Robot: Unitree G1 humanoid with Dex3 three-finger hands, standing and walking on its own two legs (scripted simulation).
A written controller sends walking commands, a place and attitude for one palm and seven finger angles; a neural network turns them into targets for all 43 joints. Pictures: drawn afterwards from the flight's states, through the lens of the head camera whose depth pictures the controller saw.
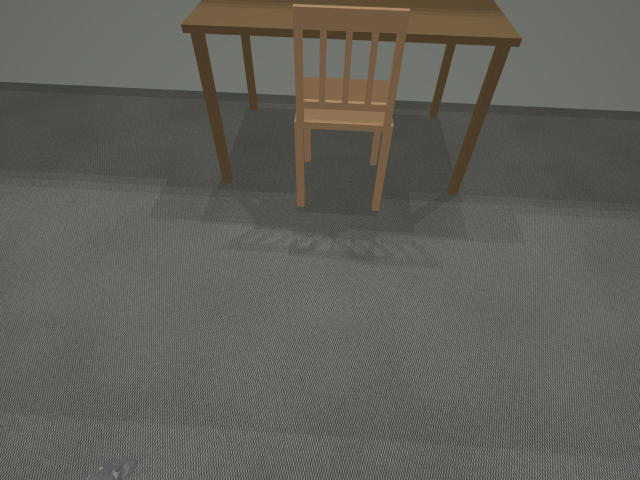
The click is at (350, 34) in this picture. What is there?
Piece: chair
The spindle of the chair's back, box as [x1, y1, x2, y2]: [342, 31, 352, 103]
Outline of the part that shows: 352,31 346,31 342,102 347,103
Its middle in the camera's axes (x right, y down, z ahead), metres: +0.09 -0.59 +1.34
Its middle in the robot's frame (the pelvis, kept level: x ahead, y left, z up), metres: +1.39 -0.03 -0.11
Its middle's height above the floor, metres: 0.66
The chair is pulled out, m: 0.00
